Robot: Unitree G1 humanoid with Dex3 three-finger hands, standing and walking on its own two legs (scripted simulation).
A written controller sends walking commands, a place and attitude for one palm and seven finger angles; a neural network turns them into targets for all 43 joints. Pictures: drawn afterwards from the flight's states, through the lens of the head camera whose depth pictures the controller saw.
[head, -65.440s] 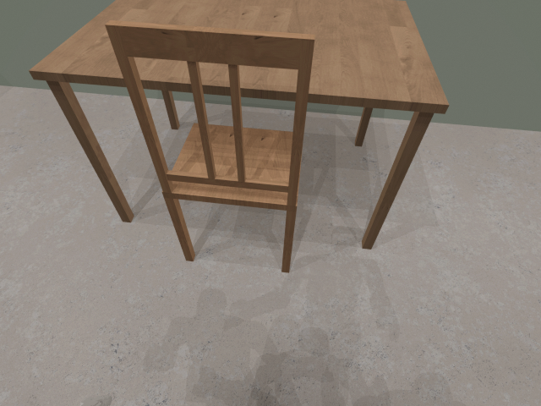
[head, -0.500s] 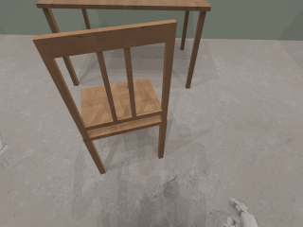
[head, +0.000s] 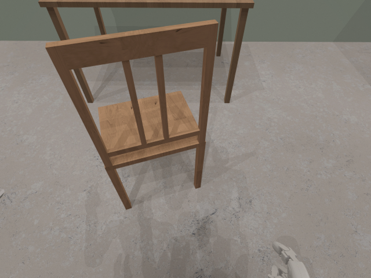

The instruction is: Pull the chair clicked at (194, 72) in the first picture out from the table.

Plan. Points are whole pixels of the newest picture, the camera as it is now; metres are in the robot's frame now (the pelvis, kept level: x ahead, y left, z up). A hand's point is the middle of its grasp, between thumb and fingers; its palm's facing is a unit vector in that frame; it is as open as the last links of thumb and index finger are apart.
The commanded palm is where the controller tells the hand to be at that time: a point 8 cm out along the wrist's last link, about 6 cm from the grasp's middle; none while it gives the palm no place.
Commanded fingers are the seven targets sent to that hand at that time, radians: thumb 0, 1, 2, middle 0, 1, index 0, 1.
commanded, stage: let the arm hang, fingers relaxed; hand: left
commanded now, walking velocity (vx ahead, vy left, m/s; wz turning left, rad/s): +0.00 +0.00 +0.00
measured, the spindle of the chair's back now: (136, 108) +0.63 +0.18 -0.04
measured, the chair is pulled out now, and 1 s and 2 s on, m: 0.68 0.68 0.68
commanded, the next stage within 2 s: look to check the result in 1.20 s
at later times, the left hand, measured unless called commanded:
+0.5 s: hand out of the picture +0.09 +0.11 -0.15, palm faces +0.04 -0.99 -0.16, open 7.1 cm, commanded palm none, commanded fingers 0.00 0.90 0.90 -0.20 -0.30 -0.20 -0.30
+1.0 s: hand out of the picture +0.03 +0.12 -0.15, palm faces +0.06 -0.97 -0.23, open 7.3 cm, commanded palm none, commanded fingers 0.00 0.90 0.90 -0.20 -0.30 -0.20 -0.30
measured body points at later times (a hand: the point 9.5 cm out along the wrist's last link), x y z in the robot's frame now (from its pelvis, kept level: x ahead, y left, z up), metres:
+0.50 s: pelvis -0.01 -0.05 -0.01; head +0.02 -0.05 +0.44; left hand +0.08 +0.16 -0.14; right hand +0.03 -0.29 -0.15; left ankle -0.03 +0.06 -0.72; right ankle +0.05 -0.14 -0.72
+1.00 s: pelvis +0.02 -0.06 +0.02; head +0.04 -0.07 +0.47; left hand +0.03 +0.17 -0.13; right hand -0.01 -0.27 -0.14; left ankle -0.03 +0.06 -0.72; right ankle +0.05 -0.14 -0.72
